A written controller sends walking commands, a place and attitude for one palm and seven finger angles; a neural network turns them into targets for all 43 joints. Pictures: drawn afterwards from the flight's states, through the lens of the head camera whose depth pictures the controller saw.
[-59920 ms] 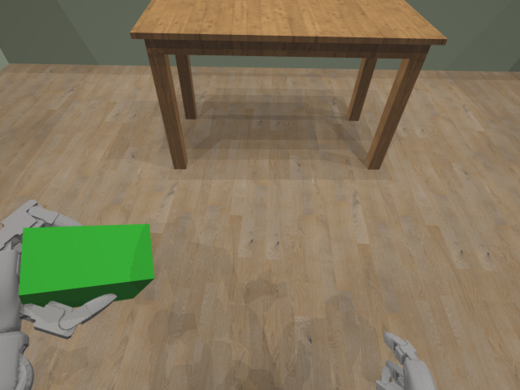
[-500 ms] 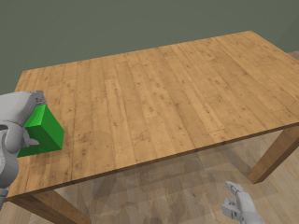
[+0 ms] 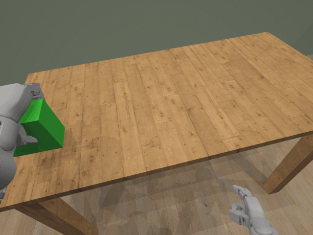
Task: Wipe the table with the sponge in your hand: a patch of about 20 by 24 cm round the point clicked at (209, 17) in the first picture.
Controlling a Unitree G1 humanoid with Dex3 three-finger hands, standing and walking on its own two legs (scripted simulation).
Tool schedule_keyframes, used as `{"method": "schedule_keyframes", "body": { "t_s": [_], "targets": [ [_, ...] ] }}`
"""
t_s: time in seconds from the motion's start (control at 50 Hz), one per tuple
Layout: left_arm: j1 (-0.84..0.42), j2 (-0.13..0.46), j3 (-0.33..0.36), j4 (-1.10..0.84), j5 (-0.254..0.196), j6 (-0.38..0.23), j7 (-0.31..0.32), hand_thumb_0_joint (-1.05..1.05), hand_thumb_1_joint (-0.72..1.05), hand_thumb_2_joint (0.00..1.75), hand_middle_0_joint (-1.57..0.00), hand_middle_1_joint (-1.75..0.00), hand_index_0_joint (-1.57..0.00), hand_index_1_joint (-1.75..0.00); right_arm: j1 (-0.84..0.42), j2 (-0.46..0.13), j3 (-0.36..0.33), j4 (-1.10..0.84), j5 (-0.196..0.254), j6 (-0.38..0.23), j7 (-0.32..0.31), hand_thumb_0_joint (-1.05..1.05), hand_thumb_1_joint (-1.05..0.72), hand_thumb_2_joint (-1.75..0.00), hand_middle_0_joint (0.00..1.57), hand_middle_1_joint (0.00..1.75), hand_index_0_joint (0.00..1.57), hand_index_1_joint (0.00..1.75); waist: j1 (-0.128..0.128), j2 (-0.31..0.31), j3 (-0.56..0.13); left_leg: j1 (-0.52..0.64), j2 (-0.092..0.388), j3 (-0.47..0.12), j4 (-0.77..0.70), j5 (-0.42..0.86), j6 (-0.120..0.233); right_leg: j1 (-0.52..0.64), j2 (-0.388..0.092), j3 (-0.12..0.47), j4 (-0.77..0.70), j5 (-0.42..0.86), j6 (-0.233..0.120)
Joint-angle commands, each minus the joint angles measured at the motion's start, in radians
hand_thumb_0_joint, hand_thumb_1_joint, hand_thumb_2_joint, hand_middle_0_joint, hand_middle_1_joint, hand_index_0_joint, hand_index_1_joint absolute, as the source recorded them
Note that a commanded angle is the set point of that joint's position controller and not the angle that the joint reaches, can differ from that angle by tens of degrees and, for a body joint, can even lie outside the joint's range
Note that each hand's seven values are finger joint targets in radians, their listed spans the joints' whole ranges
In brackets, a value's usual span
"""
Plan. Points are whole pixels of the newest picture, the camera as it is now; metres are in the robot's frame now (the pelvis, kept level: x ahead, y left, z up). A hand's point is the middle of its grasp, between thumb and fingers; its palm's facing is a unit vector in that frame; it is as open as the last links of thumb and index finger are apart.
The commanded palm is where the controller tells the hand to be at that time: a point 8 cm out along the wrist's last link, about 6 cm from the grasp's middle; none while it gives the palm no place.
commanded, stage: bring the sponge back beside the body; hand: left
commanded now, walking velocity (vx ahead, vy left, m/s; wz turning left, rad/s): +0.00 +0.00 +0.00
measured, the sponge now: (32, 133) +0.27 +0.36 +0.13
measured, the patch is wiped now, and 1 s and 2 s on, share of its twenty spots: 1.00 1.00 1.00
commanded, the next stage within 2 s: step back with the hand held close in 1.64 s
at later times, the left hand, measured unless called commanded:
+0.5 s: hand (30, 130) +0.25 +0.33 +0.17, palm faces +0.10 -0.04 -0.99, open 10.2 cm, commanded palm +0.21 +0.32 +0.23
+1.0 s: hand (45, 155) +0.21 +0.28 +0.15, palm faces +0.08 -0.11 -0.99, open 10.2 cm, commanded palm +0.17 +0.28 +0.22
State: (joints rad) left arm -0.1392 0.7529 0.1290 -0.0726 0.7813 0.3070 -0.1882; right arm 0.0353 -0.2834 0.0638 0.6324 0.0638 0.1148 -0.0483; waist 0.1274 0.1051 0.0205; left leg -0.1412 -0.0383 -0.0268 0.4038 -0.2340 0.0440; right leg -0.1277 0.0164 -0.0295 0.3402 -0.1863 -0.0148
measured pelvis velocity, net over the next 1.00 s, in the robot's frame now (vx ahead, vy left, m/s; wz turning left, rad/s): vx -0.01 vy -0.02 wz -0.02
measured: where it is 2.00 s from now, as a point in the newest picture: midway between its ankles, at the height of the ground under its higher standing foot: outside the picture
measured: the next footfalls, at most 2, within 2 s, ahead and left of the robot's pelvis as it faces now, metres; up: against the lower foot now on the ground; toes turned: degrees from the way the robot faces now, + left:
none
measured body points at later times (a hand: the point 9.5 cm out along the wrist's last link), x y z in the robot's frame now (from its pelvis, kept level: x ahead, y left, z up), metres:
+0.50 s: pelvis +0.00 +0.00 +0.00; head +0.00 -0.04 +0.45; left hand +0.24 +0.33 +0.22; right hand +0.24 -0.20 -0.09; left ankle -0.01 +0.09 -0.75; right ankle +0.00 -0.12 -0.75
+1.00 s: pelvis -0.01 -0.02 +0.00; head -0.02 -0.06 +0.45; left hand +0.20 +0.28 +0.20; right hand +0.25 -0.21 -0.08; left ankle -0.01 +0.09 -0.75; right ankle +0.00 -0.12 -0.75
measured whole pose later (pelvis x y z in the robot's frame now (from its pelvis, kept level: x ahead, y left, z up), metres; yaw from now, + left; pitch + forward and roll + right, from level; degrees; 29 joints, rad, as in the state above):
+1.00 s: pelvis -0.01 -0.02 +0.00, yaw -1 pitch -3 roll -1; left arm 0.19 0.63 0.06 -0.39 0.76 0.44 -0.13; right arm 0.00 -0.28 0.07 0.61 0.06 0.12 -0.03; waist 0.14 0.12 0.01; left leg -0.12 -0.02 -0.01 0.42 -0.24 0.02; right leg -0.13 0.04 -0.01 0.39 -0.20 -0.04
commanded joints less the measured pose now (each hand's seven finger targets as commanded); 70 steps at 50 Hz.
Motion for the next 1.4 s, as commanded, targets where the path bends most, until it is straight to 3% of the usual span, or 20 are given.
{"method": "schedule_keyframes", "body": {
  "t_s": [0.0, 0.1, 0.18, 0.28, 0.36, 0.38, 0.5, 0.56, 0.6, 0.66, 0.76, 0.82, 0.92, 0.96, 1.08, 1.12, 1.16, 1.22, 1.26, 1.38],
  "targets": [
    [-0.267, 0.282, 0.132, -0.119, 0.023, 0.040, 0.014, 0.00, 0.10, 1.30, -1.20, -1.60, -1.20, -1.60, -0.174, -0.130, -0.040, -0.164, 0.002, -0.042, -0.007, 0.00, -0.90, -0.90, 0.20, 0.30, 0.20, 0.30, -0.013, -0.014, -0.249, 0.009, 0.018, -0.034, -0.043, 0.313, -0.012, 0.109, 0.002, 0.031, 0.000, 0.214, -0.064],
    [-0.253, 0.253, 0.109, -0.218, 0.028, 0.002, -0.003, 0.00, 0.10, 1.30, -1.20, -1.60, -1.20, -1.60, -0.171, -0.113, -0.036, -0.181, 0.000, -0.059, -0.011, 0.00, -0.90, -0.90, 0.20, 0.30, 0.20, 0.30, -0.019, -0.006, -0.283, 0.054, 0.022, -0.043, -0.035, 0.329, -0.003, 0.103, 0.008, 0.022, 0.004, 0.204, -0.062],
    [-0.254, 0.323, 0.192, -0.293, 0.035, -0.034, 0.032, 0.00, 0.10, 1.30, -1.20, -1.60, -1.20, -1.60, -0.163, -0.109, -0.031, -0.187, -0.005, -0.066, -0.014, 0.00, -0.90, -0.90, 0.20, 0.30, 0.20, 0.30, -0.002, -0.007, -0.298, 0.046, 0.020, -0.048, -0.034, 0.315, -0.003, 0.131, 0.006, 0.035, 0.017, 0.190, -0.069],
    [-0.243, 0.323, 0.220, -0.294, 0.032, -0.028, 0.097, 0.00, 0.10, 1.30, -1.20, -1.60, -1.20, -1.60, -0.163, -0.105, -0.038, -0.176, -0.011, -0.066, -0.010, 0.00, -0.90, -0.90, 0.20, 0.30, 0.20, 0.30, 0.013, 0.045, -0.277, 0.037, 0.018, -0.048, -0.040, 0.321, -0.015, 0.139, 0.010, 0.050, 0.010, 0.182, -0.078],
    [-0.160, 0.245, 0.171, -0.270, 0.008, 0.024, 0.099, 0.00, 0.10, 1.30, -1.20, -1.60, -1.20, -1.60, -0.227, -0.107, -0.036, -0.188, 0.001, -0.059, -0.001, 0.00, -0.90, -0.90, 0.20, 0.30, 0.20, 0.30, 0.009, 0.054, -0.224, 0.022, 0.018, -0.049, -0.044, 0.280, -0.016, 0.111, 0.019, 0.094, -0.009, 0.172, -0.085],
    [-0.140, 0.268, 0.184, -0.256, 0.013, 0.041, 0.100, 0.00, 0.10, 1.30, -1.20, -1.60, -1.20, -1.60, -0.186, -0.114, -0.042, -0.175, -0.005, -0.054, 0.000, 0.00, -0.90, -0.90, 0.20, 0.30, 0.20, 0.30, 0.018, 0.005, -0.262, 0.014, 0.018, -0.043, -0.038, 0.302, -0.017, 0.137, 0.006, 0.062, 0.013, 0.188, -0.075],
    [-0.006, 0.180, 0.107, -0.368, 0.003, 0.078, 0.057, 0.00, 0.10, 1.30, -1.20, -1.60, -1.20, -1.60, -0.214, -0.106, -0.039, -0.197, -0.002, -0.056, 0.006, 0.00, -0.90, -0.90, 0.20, 0.30, 0.20, 0.30, 0.006, 0.001, -0.267, 0.029, 0.022, -0.044, -0.026, 0.339, -0.006, 0.121, 0.010, 0.045, 0.028, 0.235, -0.061],
    [0.008, 0.206, 0.140, -0.456, 0.007, 0.066, 0.055, 0.00, 0.10, 1.30, -1.20, -1.60, -1.20, -1.60, -0.254, -0.103, -0.031, -0.215, 0.004, -0.058, 0.002, 0.00, -0.90, -0.90, 0.20, 0.30, 0.20, 0.30, 0.002, -0.027, -0.240, 0.031, 0.024, -0.053, -0.030, 0.296, 0.003, 0.105, 0.027, 0.086, 0.018, 0.211, -0.066],
    [-0.012, 0.231, 0.158, -0.396, 0.029, 0.058, 0.076, 0.00, 0.10, 1.30, -1.20, -1.60, -1.20, -1.60, -0.197, -0.103, -0.036, -0.192, -0.007, -0.053, -0.007, 0.00, -0.90, -0.90, 0.20, 0.30, 0.20, 0.30, 0.002, -0.044, -0.216, 0.024, 0.022, -0.040, -0.027, 0.284, 0.001, 0.089, 0.016, 0.053, 0.014, 0.173, -0.057],
    [-0.045, 0.257, 0.191, -0.485, 0.033, 0.037, 0.108, 0.00, 0.10, 1.30, -1.20, -1.60, -1.20, -1.60, -0.244, -0.097, -0.031, -0.212, -0.004, -0.060, -0.007, 0.00, -0.90, -0.90, 0.20, 0.30, 0.20, 0.30, 0.014, 0.025, -0.230, 0.045, 0.019, -0.054, -0.032, 0.279, -0.001, 0.104, 0.034, 0.105, 0.009, 0.165, -0.078],
    [0.013, 0.169, 0.135, -0.463, 0.017, 0.063, 0.131, 0.00, 0.10, 1.30, -1.20, -1.60, -1.20, -1.60, -0.256, -0.091, -0.033, -0.206, 0.001, -0.055, 0.003, 0.00, -0.90, -0.90, 0.20, 0.30, 0.20, 0.30, 0.011, 0.048, -0.200, 0.045, 0.018, -0.049, -0.036, 0.276, -0.010, 0.092, 0.035, 0.109, -0.002, 0.160, -0.081],
    [0.093, 0.120, 0.088, -0.432, 0.007, 0.102, 0.121, 0.00, 0.10, 1.30, -1.20, -1.60, -1.20, -1.60, -0.227, -0.098, -0.039, -0.195, -0.004, -0.046, 0.008, 0.00, -0.90, -0.90, 0.20, 0.30, 0.20, 0.30, 0.010, -0.003, -0.200, 0.028, 0.021, -0.038, -0.033, 0.274, -0.011, 0.098, 0.017, 0.075, 0.004, 0.177, -0.062],
    [0.152, 0.113, 0.079, -0.502, 0.007, 0.122, 0.101, 0.00, 0.10, 1.30, -1.20, -1.60, -1.20, -1.60, -0.243, -0.097, -0.034, -0.205, -0.005, -0.047, 0.005, 0.00, -0.90, -0.90, 0.20, 0.30, 0.20, 0.30, 0.007, -0.042, -0.193, 0.019, 0.022, -0.036, -0.029, 0.250, -0.001, 0.091, 0.016, 0.081, 0.010, 0.162, -0.054],
    [0.144, 0.161, 0.122, -0.591, 0.021, 0.113, 0.107, 0.00, 0.10, 1.30, -1.20, -1.60, -1.20, -1.60, -0.293, -0.093, -0.028, -0.229, -0.004, -0.058, 0.004, 0.00, -0.90, -0.90, 0.20, 0.30, 0.20, 0.30, 0.016, -0.020, -0.224, 0.027, 0.020, -0.046, -0.024, 0.238, 0.004, 0.108, 0.030, 0.129, 0.019, 0.150, -0.066],
    [0.168, 0.158, 0.140, -0.588, 0.040, 0.085, 0.159, 0.00, 0.10, 1.30, -1.20, -1.60, -1.20, -1.60, -0.232, -0.083, -0.035, -0.218, -0.015, -0.060, 0.005, 0.00, -0.90, -0.90, 0.20, 0.30, 0.20, 0.30, 0.029, -0.002, -0.210, 0.028, 0.019, -0.034, -0.011, 0.234, 0.000, 0.100, 0.020, 0.112, 0.020, 0.108, -0.066],
    [0.235, 0.095, 0.101, -0.540, 0.024, 0.090, 0.162, 0.00, 0.10, 1.30, -1.20, -1.60, -1.20, -1.60, -0.229, -0.084, -0.040, -0.207, -0.011, -0.050, 0.009, 0.00, -0.90, -0.90, 0.20, 0.30, 0.20, 0.30, 0.016, -0.025, -0.143, 0.029, 0.023, -0.031, -0.017, 0.214, -0.006, 0.060, 0.024, 0.108, -0.007, 0.087, -0.060],
    [0.231, 0.081, 0.094, -0.587, 0.013, 0.100, 0.164, 0.00, 0.10, 1.30, -1.20, -1.60, -1.20, -1.60, -0.285, -0.082, -0.038, -0.226, -0.003, -0.060, 0.011, 0.00, -0.90, -0.90, 0.20, 0.30, 0.20, 0.30, 0.016, 0.004, -0.139, 0.031, 0.020, -0.036, -0.017, 0.193, -0.004, 0.050, 0.035, 0.154, -0.009, 0.073, -0.070],
    [0.288, 0.041, 0.061, -0.569, -0.001, 0.115, 0.164, 0.00, 0.10, 1.30, -1.20, -1.60, -1.20, -1.60, -0.242, -0.086, -0.044, -0.213, -0.009, -0.056, 0.011, 0.00, -0.90, -0.90, 0.20, 0.30, 0.20, 0.30, 0.013, -0.033, -0.132, 0.018, 0.023, -0.028, -0.019, 0.185, -0.004, 0.054, 0.020, 0.121, -0.007, 0.070, -0.055],
    [0.260, 0.056, 0.068, -0.637, -0.001, 0.118, 0.163, 0.00, 0.10, 1.30, -1.20, -1.60, -1.20, -1.60, -0.294, -0.082, -0.037, -0.233, -0.003, -0.067, 0.008, 0.00, -0.90, -0.90, 0.20, 0.30, 0.20, 0.30, 0.012, -0.010, -0.133, 0.026, 0.022, -0.034, -0.019, 0.160, -0.001, 0.046, 0.032, 0.163, -0.011, 0.040, -0.064],
    [0.180, 0.113, 0.099, -0.615, 0.040, 0.113, 0.192, 0.00, 0.10, 1.30, -1.20, -1.60, -1.20, -1.60, -0.248, -0.083, -0.037, -0.220, -0.016, -0.076, -0.007, 0.00, -0.90, -0.90, 0.20, 0.30, 0.20, 0.30, 0.018, -0.017, -0.157, 0.019, 0.015, -0.025, -0.010, 0.153, -0.001, 0.061, 0.021, 0.148, -0.006, -0.004, -0.061]
  ]
}}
